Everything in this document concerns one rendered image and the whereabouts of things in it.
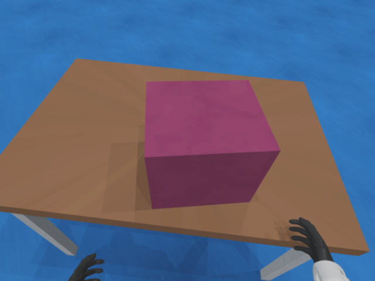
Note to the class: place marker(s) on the right robot hand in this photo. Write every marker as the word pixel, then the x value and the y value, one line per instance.
pixel 317 249

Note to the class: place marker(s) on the carton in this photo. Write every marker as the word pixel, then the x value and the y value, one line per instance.
pixel 206 143

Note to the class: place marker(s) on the table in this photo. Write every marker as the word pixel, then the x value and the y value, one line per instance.
pixel 80 157

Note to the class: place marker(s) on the left robot hand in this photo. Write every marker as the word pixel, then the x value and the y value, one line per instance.
pixel 81 272

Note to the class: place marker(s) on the right robot forearm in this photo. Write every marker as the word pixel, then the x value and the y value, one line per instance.
pixel 328 271

